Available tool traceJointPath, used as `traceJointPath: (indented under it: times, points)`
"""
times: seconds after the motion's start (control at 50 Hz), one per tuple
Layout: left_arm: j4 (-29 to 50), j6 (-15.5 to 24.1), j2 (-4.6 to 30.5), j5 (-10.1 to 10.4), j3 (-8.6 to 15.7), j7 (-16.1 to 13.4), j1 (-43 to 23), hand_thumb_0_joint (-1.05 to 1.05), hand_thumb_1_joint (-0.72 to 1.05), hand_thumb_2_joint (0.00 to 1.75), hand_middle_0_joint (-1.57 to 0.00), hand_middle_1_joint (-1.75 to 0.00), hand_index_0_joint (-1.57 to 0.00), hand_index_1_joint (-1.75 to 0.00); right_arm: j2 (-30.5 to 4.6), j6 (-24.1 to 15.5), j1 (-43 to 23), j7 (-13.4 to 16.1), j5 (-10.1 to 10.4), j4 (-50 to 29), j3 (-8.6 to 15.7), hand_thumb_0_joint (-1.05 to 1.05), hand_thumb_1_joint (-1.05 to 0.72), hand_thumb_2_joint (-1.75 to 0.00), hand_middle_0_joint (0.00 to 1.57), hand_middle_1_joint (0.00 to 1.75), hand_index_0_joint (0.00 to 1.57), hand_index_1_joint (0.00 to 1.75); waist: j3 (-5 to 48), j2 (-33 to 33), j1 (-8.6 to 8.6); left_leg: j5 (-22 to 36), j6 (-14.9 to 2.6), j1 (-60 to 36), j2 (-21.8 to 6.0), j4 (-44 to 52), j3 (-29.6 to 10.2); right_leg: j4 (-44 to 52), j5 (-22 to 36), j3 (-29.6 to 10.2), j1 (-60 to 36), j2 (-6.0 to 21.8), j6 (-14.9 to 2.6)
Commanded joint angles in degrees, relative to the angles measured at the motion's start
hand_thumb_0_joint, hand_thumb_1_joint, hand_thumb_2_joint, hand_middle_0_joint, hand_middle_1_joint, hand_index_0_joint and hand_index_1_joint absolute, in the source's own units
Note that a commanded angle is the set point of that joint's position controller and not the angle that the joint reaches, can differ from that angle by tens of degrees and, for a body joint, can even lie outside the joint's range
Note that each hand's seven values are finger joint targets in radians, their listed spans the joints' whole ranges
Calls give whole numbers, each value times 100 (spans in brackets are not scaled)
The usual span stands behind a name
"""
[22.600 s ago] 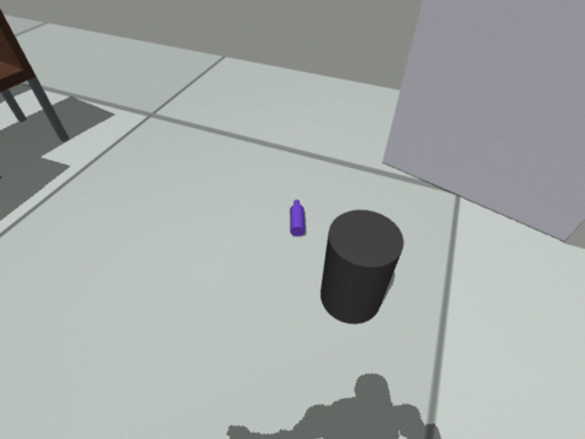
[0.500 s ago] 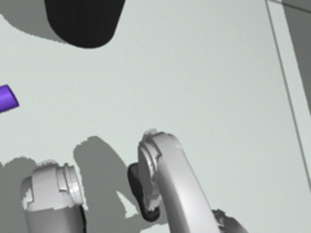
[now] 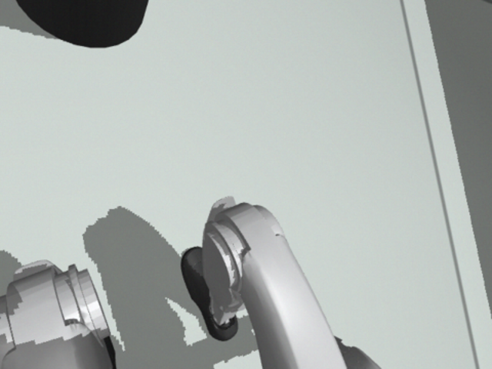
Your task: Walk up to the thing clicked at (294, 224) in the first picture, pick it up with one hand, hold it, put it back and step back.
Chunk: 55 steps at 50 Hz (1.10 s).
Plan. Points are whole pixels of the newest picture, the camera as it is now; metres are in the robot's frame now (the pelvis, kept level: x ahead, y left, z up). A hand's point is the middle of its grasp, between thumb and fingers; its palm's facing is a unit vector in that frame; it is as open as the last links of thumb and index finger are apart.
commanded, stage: rest palm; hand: left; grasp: from above
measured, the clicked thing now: out of the picture +0.47 +0.35 -0.28
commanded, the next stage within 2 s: close in 0.90 s
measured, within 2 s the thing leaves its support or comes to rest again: neither
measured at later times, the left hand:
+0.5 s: hand out of the picture +0.48 +0.32 -0.25, palm faces -0.42 -0.19 -0.89, open 13.6 cm
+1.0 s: hand out of the picture +0.47 +0.31 -0.27, palm faces -0.43 -0.19 -0.88, open 12.9 cm
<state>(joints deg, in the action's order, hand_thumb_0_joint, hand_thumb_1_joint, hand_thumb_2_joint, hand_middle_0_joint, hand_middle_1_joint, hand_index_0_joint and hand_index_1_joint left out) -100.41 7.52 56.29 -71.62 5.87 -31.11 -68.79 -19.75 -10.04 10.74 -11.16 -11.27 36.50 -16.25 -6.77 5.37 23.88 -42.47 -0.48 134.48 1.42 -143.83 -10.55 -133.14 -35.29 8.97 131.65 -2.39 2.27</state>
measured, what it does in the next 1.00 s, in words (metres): stands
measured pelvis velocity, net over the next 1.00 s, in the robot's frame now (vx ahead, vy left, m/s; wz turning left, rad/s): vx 0.00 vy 0.00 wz -0.04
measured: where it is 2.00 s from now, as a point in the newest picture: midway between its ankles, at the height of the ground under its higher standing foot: (163, 344)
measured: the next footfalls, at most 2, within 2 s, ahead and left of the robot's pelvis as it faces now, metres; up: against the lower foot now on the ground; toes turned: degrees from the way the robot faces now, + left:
none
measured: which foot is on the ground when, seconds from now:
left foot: down 0.00-1.00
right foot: down 0.00-1.00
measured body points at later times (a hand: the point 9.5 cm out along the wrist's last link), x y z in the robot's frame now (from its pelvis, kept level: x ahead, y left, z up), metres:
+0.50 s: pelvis +0.00 +0.00 +0.00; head +0.29 +0.13 +0.32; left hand +0.49 +0.32 -0.20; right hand +0.03 -0.25 -0.04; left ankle +0.06 +0.12 -0.28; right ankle +0.12 -0.11 -0.28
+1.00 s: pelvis +0.00 +0.00 +0.01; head +0.30 +0.12 +0.31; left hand +0.49 +0.31 -0.21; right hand +0.02 -0.25 -0.03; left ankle +0.06 +0.12 -0.28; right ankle +0.12 -0.11 -0.28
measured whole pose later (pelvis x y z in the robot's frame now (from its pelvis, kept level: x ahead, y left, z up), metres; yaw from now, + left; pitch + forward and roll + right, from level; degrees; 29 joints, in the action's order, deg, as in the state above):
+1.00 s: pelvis +0.00 +0.00 +0.01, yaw -2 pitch +30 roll -15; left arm -103.3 8.1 61.5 -70.5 5.9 -35.7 -68.8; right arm -21.9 -14.1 8.2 -14.7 -12.8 34.0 -19.6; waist -12.2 8.8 25.5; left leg -43.0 -0.5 132.7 1.0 -144.1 -13.2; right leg -131.2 -34.7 11.2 128.9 -3.1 2.8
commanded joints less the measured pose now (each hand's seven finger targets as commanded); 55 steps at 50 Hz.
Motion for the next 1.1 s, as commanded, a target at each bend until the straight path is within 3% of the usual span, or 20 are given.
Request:
traceJointPath:
  times: [0.0,0.06,0.12,0.14,0.2,0.24,0.34,0.36,0.38,0.4,0.46,0.56,0.64,0.7,0.78,0.8,0.82,0.98,1.06,1.08]
  points:
    - [451,-62,1131,7,-72,-293,-1493,0,-50,95,-11,-95,-10,-96,-1840,-53,1311,-14,-3,133,497,0,-88,-90,20,30,20,30,3771,-3030,267,1805,0,-3029,-204,1601,259,928,1506,520,-2275,-146,-417]
    - [617,-60,1167,97,-87,-281,-1574,0,-49,95,-12,-95,-11,-96,-1859,-104,1223,-68,12,105,485,0,-88,-90,20,30,20,30,3671,-3023,231,1692,-24,-2949,-204,1597,251,989,1415,499,-2290,-164,-409]
    - [538,-39,1123,119,-170,-265,-1572,0,-47,92,-13,-94,-13,-95,-1891,-182,1203,-138,-20,97,423,0,-89,-90,20,30,20,30,3408,-2818,332,1518,-85,-2737,-197,1486,286,1036,1338,486,-2319,-177,-374]
    - [488,-35,1448,98,72,-317,-1500,0,-47,92,-14,-94,-13,-94,-1991,-186,1213,-120,1,39,450,0,-89,-90,20,30,20,30,3522,-2755,294,1515,-91,-2673,-191,1502,279,1092,1309,480,-2462,-175,-370]
    - [605,31,1257,96,-137,-374,-1620,0,-46,91,-15,-93,-14,-94,-1871,-199,1178,-122,-12,94,423,0,-89,-90,20,30,20,30,3661,-3045,242,1550,-36,-2844,-216,1601,271,1043,1351,497,-2509,-207,-404]
    - [428,12,1364,30,13,-382,-1528,0,-46,91,-14,-95,-13,-95,-1972,-234,1215,-162,-39,36,423,0,-89,-90,20,30,20,30,3557,-2901,376,1553,-39,-2885,-227,1547,178,1016,1365,549,-2416,-165,-368]
    - [641,29,1316,66,-132,-426,-1659,0,-42,88,-17,-93,-17,-93,-1970,-251,1099,-185,-57,8,396,0,-89,-90,20,30,20,30,3547,-3126,373,1505,4,-3065,-258,1628,143,1061,1321,573,-2399,-201,-386]
    - [560,7,1355,37,-54,-438,-1636,0,-41,89,-18,-92,-18,-93,-2020,-287,1123,-204,-61,31,416,0,-89,-90,20,30,20,30,3526,-3155,387,1587,24,-3146,-271,1581,99,974,1380,588,-2263,-158,-372]
    - [598,20,1272,75,-164,-436,-1641,0,-42,88,-17,-93,-17,-93,-1996,-298,1089,-221,-68,37,389,0,-89,-90,20,30,20,30,3498,-3153,407,1620,21,-3086,-274,1573,115,992,1425,579,-2366,-194,-377]
    - [501,8,1382,64,-57,-461,-1544,0,-43,89,-16,-93,-16,-94,-2045,-306,1145,-224,-61,54,405,0,-89,-90,20,30,20,30,3543,-3157,398,1733,28,-3155,-270,1569,121,1008,1492,580,-2399,-185,-368]
    - [629,2,1354,88,-108,-454,-1622,0,-41,87,-18,-92,-18,-92,-2013,-305,1138,-258,-59,61,385,0,-90,-90,20,30,20,30,3536,-3324,369,1844,51,-3167,-281,1603,90,978,1548,593,-2390,-192,-387]
    - [358,-20,1500,74,31,-485,-1416,0,-40,86,-18,-93,-18,-92,-2097,-296,1158,-278,-63,21,364,0,-90,-90,20,30,20,30,3382,-3186,400,1828,56,-3068,-293,1640,24,978,1500,624,-2385,-187,-384]
    - [179,-3,1424,136,-95,-476,-1251,0,-38,84,-19,-93,-19,-92,-2097,-323,1084,-273,-73,-39,329,0,-90,-90,20,30,20,30,3112,-2857,476,1503,-22,-2746,-268,1584,128,1133,1358,588,-2587,-242,-350]
    - [635,79,1590,189,-88,-527,-1546,0,-36,83,-20,-92,-20,-91,-2076,-342,1094,-246,-50,-28,309,0,-90,-90,20,30,20,30,3439,-3046,368,1611,7,-2936,-285,1620,103,1104,1450,589,-2681,-225,-357]
    - [253,91,1656,158,-17,-579,-1330,0,-35,83,-21,-92,-21,-91,-2146,-359,1087,-258,-72,-14,288,0,-90,-90,20,30,20,30,3302,-2904,485,1564,18,-2969,-322,1603,-11,1080,1402,646,-2578,-212,-343]
    - [363,103,1483,173,-147,-566,-1389,0,-34,83,-22,-92,-22,-91,-2094,-376,1070,-271,-81,-74,272,0,-90,-90,20,30,20,30,3146,-2909,524,1545,11,-2919,-313,1613,30,1093,1412,629,-2602,-224,-340]
    - [371,117,1697,177,-22,-616,-1413,0,-34,83,-22,-92,-22,-91,-2130,-372,1072,-266,-77,-5,284,0,-90,-90,20,30,20,30,3300,-2993,458,1527,16,-2933,-319,1627,18,1114,1390,628,-2661,-228,-344]
    - [251,52,1631,192,-86,-693,-1217,0,-26,86,-27,-94,-27,-93,-2139,-390,1048,-279,-118,-13,237,0,-90,-90,20,30,20,30,3177,-3019,525,1652,21,-2900,-330,1598,73,1186,1541,628,-2880,-275,-334]
    - [604,50,1796,240,-45,-678,-1449,0,-19,71,-31,-87,-33,-84,-2147,-436,988,-299,-95,-93,210,0,-89,-90,20,30,20,30,3269,-3031,486,1636,8,-2993,-336,1592,26,1179,1513,620,-2824,-247,-335]
    - [363,29,1975,262,102,-711,-1371,0,-18,69,-31,-86,-33,-83,-2200,-426,992,-283,-92,-45,198,0,-89,-90,20,30,20,30,3330,-2985,475,1640,8,-2982,-355,1583,-6,1181,1519,640,-2854,-236,-331]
